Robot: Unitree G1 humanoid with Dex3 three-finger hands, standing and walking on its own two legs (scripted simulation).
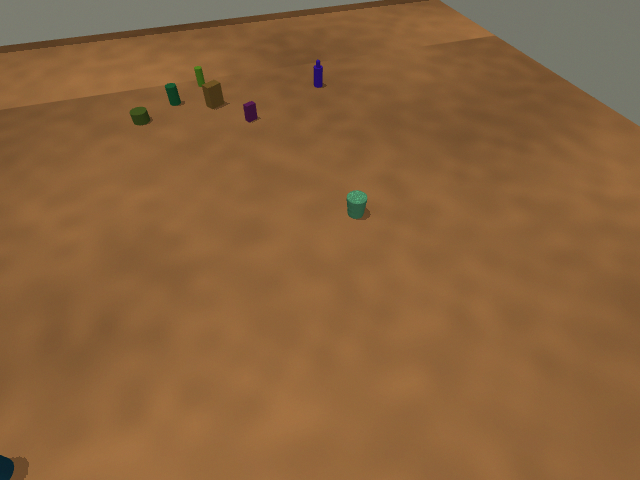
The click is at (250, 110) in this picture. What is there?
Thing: carton on end
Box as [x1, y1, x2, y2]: [243, 101, 257, 121]
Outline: 252,101 243,104 245,119 247,121 257,118 255,103
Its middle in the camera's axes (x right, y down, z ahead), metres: -0.40 -0.77 +2.29
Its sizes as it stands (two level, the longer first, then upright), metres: 0.062 0.035 0.101
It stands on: the floor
